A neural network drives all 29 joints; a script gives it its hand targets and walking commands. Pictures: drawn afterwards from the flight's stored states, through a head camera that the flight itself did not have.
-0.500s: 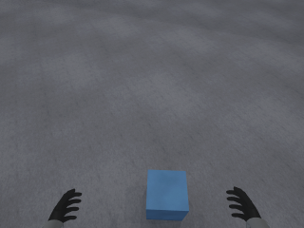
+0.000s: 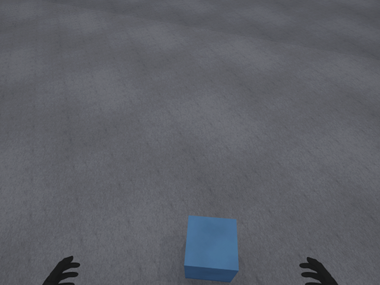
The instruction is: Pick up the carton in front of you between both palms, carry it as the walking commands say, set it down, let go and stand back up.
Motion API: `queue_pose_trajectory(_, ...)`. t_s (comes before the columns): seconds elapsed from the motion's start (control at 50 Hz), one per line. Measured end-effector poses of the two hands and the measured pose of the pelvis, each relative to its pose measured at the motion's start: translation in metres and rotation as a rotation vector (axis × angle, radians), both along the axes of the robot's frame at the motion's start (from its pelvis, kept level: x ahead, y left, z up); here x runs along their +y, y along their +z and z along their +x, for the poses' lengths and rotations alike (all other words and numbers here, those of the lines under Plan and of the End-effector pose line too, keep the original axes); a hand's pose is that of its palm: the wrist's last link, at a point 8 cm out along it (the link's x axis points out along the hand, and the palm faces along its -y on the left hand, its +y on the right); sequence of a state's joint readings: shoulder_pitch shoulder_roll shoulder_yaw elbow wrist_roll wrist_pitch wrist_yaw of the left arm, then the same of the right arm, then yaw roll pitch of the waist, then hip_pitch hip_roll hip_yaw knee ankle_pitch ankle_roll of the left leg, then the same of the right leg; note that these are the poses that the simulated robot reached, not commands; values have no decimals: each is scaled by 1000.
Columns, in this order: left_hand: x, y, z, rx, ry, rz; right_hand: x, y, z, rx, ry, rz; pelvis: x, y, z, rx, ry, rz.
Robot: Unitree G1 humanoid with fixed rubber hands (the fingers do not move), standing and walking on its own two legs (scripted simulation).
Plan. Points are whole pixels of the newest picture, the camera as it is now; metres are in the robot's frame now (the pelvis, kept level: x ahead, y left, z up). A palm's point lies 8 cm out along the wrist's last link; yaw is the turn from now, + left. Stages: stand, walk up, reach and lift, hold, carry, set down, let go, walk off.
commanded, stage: stand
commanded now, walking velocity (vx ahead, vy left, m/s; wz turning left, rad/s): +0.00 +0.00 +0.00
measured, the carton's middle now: (209, 249) +0.36 -0.09 -0.64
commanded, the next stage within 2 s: none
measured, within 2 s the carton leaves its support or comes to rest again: neither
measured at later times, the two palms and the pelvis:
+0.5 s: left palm out of the picture +0.09 +0.30 -0.09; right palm out of the picture +0.08 -0.30 -0.10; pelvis -0.01 +0.00 +0.01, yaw +0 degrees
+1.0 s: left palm out of the picture +0.07 +0.31 -0.09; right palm out of the picture +0.06 -0.31 -0.10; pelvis -0.02 +0.00 +0.01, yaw +0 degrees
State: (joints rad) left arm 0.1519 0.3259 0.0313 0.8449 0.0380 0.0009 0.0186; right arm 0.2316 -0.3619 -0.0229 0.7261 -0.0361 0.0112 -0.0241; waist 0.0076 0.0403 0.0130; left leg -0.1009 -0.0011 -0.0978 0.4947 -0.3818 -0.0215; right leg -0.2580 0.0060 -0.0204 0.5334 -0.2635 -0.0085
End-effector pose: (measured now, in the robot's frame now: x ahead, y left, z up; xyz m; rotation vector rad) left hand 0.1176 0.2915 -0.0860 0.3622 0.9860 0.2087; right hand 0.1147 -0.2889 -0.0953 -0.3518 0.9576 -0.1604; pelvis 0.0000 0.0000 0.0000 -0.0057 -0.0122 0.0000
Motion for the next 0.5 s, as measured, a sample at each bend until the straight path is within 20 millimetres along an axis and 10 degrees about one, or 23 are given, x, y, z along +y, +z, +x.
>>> queue_pose_trajectory(0.5, 11, -3, -31, 80, 37, 4, -13, -5, -38, 101, -19, -22, -2, 6, -14, -28, -1, 5)
